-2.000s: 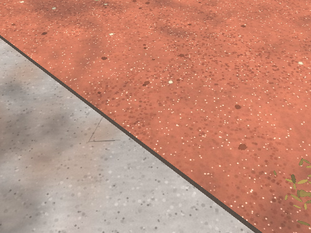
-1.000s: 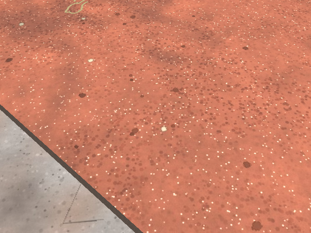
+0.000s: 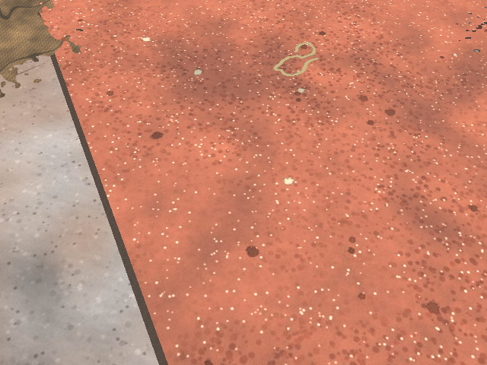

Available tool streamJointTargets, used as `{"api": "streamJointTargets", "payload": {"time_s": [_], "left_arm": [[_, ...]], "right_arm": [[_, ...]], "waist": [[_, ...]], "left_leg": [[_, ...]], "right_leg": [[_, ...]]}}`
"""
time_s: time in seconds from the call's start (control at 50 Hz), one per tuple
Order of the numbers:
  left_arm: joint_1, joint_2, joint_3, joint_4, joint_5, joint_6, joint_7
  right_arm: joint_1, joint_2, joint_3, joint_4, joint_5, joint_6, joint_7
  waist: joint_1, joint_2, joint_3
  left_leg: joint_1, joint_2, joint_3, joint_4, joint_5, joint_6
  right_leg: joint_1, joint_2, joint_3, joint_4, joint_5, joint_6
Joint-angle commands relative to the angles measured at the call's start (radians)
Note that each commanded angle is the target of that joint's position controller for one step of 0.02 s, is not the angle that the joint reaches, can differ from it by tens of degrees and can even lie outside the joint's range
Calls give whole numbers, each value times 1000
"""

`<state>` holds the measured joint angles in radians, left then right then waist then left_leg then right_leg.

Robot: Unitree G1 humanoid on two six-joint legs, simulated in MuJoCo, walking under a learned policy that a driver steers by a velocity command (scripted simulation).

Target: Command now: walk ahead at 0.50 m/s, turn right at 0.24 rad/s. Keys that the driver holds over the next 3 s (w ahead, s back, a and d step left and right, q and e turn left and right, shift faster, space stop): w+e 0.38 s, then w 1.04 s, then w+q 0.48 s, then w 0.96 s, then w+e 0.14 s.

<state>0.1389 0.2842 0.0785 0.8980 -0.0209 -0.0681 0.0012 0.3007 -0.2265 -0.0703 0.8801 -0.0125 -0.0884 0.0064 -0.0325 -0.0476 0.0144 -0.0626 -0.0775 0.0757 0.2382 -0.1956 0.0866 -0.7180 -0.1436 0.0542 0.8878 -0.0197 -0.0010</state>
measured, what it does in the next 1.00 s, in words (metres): walks ahead, turning right: right foot, then left foot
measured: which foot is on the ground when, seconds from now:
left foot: down 0.00-0.24, up 0.26-0.72, down 0.74-1.00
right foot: up 0.00-0.24, down 0.26-0.76, up 0.78-1.00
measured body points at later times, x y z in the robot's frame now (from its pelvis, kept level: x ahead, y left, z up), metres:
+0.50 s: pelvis +0.30 -0.08 +0.00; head +0.33 -0.09 +0.45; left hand +0.44 +0.17 -0.12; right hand +0.39 -0.38 -0.10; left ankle +0.43 +0.08 -0.68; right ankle +0.28 -0.14 -0.75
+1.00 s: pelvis +0.60 -0.09 +0.00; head +0.62 -0.09 +0.45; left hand +0.82 +0.12 -0.11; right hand +0.55 -0.36 -0.12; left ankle +0.62 -0.01 -0.75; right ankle +0.60 -0.27 -0.68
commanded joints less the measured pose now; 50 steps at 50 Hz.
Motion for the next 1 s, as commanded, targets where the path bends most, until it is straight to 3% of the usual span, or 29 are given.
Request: {"api": "streamJointTargets", "payload": {"time_s": [0.02, 0.1, 0.16, 0.2, 0.22, 0.24, 0.26, 0.28, 0.3, 0.32, 0.34, 0.36, 0.38, 0.42, 0.48, 0.54, 0.62, 0.66, 0.7, 0.72, 0.74, 0.76, 0.78, 0.8, 0.82, 0.84, 0.86, 0.9, 1.0], "left_arm": [[-64, 40, 2, -61, -3, -12, -12], [-152, 20, -13, -107, -1, -16, -35], [-177, 24, -15, -147, -1, -19, -61], [-120, 60, 1, -156, -1, -13, -71], [-31, 93, 18, -144, -2, -8, -71], [121, 144, 45, -114, -3, -6, -63], [270, 227, 73, -95, 2, 4, -41], [261, 282, 79, -99, -6, -2, -39], [300, 203, 56, -103, 1, -4, -36], [253, 156, 45, -108, 4, -8, -32], [181, 130, 37, -128, 2, -12, -31], [118, 101, 27, -146, 4, -12, -31], [87, 86, 19, -165, 16, -12, -26], [67, 94, 18, -178, 16, -13, -17], [108, 128, 24, -164, 13, -16, -2], [156, 132, 23, -148, 6, -12, 4], [219, 134, 21, -118, 3, -6, 0], [236, 140, 23, -108, 4, 2, 4], [227, 151, 27, -106, 7, 11, 8], [204, 150, 25, -112, 7, 14, 10], [191, 125, 14, -122, 12, 15, 9], [225, 76, -6, -144, 33, 10, 10], [354, 9, -24, -140, 8, -9, 4], [280, 107, -9, -135, -7, -18, 0], [170, 139, 0, -167, -15, -23, -4], [113, 128, -3, -180, -4, -25, -2], [98, 117, 1, -185, 9, -24, -1], [144, 89, 1, -178, 10, -13, -2], [53, 48, -13, -209, 20, -2, 2]], "right_arm": [[-22, -156, -31, -46, -2, -21, -15], [31, -159, -32, -8, 7, -10, -22], [35, -175, -37, -1, 13, 16, -31], [8, -209, -44, -15, 17, 32, -43], [-4, -222, -46, -21, 15, 41, -49], [-28, -228, -44, -29, 19, 46, -53], [-20, -211, -33, -51, 8, 36, -54], [96, -44, 17, -84, -16, 3, -25], [-13, -131, 4, -97, 26, -42, -5], [-101, -170, -5, -127, 59, -66, 4], [-128, -164, -2, -132, 49, -76, 0], [-138, -171, -12, -127, 22, -73, -7], [-119, -175, -19, -128, 12, -60, -10], [-73, -151, -17, -123, 6, -32, -13], [-146, -113, -2, -149, -2, -15, -18], [-249, -91, 10, -171, 4, -21, -9], [-341, -114, 9, -203, 19, -32, 8], [-352, -133, 4, -216, 18, -40, 18], [-302, -153, -3, -210, 19, -47, 23], [-217, -173, -15, -187, 17, -50, 21], [-76, -216, -34, -151, 9, -52, 16], [87, -285, -50, -133, -2, -50, 13], [155, -313, -60, -91, 7, -38, 23], [144, -220, -35, -98, 31, -34, 23], [64, -185, -22, -113, 29, -28, 18], [0, -176, -15, -127, 15, -22, 17], [-39, -157, -8, -131, 6, -21, 18], [-59, -139, -1, -128, 3, -25, 21], [-24, -191, -15, -95, 17, -23, 6]], "waist": [[-11, 100, 36], [-48, 89, 81], [-36, 101, 75], [12, 148, 8], [64, 164, -49], [149, 144, -126], [204, 25, -234], [80, -207, -328], [157, -106, -386], [163, -61, -243], [118, 39, -156], [77, 74, -92], [42, 60, -77], [8, 33, -59], [30, 9, -29], [85, -13, -23], [127, -30, 4], [120, -34, 9], [83, -57, -1], [31, -57, -43], [-34, -36, -151], [-75, 94, -307], [-30, 393, -399], [-70, 262, -314], [-70, 176, -170], [-46, 96, -93], [-18, 87, -47], [25, 135, -47], [18, 107, -16]], "left_leg": [[-37, 261, -41, -136, 262, 86], [98, 301, 19, -115, 331, 72], [209, 338, 51, -16, 565, 58], [237, 343, 78, 126, 927, 35], [226, 336, 90, 258, 1051, 21], [141, 303, 111, 464, 1026, -8], [-100, 255, 114, 777, 700, -47], [-561, 17, -8, 1120, -335, -113], [-689, 28, -195, 1214, -376, -85], [-764, 86, -196, 1176, -284, -58], [-728, 132, -185, 1080, -206, -49], [-662, 158, -172, 991, -171, -60], [-591, 176, -176, 955, -148, -71], [-543, 197, -151, 862, -128, -104], [-531, 195, -110, 662, 40, -142], [-468, 156, -88, 425, 279, -138], [-497, 133, -98, 299, 315, -109], [-525, 126, -103, 264, 235, -79], [-473, 111, -92, 243, 151, -46], [-356, 85, -65, 211, 151, -21], [-134, 120, -93, 239, 199, 21], [179, 305, -320, 278, 221, 109], [438, 471, -757, 143, -21, 243], [406, 448, -790, 82, -237, 204], [270, 418, -649, 60, -230, 161], [130, 381, -550, 35, -122, 146], [33, 350, -483, 10, -24, 145], [-52, 306, -393, -34, 88, 144], [-83, 286, -251, -96, 254, 153]], "right_leg": [[26, 28, -6, -151, 167, -9], [-17, 55, -43, -274, 159, -35], [-23, 88, -96, -309, 26, -68], [97, 150, -160, -293, -86, -104], [215, 187, -179, -285, -129, -127], [438, 219, -171, -346, -78, -163], [744, 75, 67, -368, -78, -230], [1089, -169, 639, -451, -208, -434], [1150, -176, 749, -563, -282, -428], [1052, -148, 592, -581, -236, -374], [890, -107, 477, -591, -146, -341], [740, -70, 392, -609, -41, -321], [645, -46, 348, -635, 24, -321], [545, -32, 276, -666, 113, -320], [463, 11, 161, -692, 193, -288], [460, 59, 91, -681, 121, -229], [579, -2, 153, -643, 26, -218], [669, -45, 192, -596, 64, -208], [720, -66, 207, -539, 184, -187], [720, -37, 181, -453, 337, -168], [657, 17, 137, -280, 387, -140], [442, 112, 76, 27, 122, -97], [100, 246, 49, 320, -530, -41], [-27, 188, 121, 412, -553, -48], [-77, 139, 84, 411, -455, -52], [-48, 95, 49, 368, -373, -49], [-17, 65, 41, 307, -322, -44], [68, 34, 32, 238, -282, -33], [28, 13, -3, 5, -107, 13]]}}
